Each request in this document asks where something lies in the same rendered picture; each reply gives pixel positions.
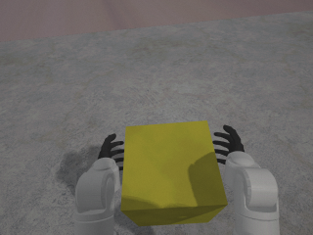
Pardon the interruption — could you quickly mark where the robot left forearm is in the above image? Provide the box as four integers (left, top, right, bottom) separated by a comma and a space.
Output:
74, 158, 120, 235

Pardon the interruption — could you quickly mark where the robot right forearm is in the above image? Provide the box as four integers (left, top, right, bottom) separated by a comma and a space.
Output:
224, 151, 280, 235

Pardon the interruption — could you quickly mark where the carton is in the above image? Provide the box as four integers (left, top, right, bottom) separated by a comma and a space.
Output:
120, 120, 228, 226

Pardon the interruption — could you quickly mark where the robot left hand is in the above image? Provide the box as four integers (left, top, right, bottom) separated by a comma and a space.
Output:
98, 133, 124, 170

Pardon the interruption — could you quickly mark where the robot right hand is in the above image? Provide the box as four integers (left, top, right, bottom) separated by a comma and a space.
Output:
212, 124, 245, 165

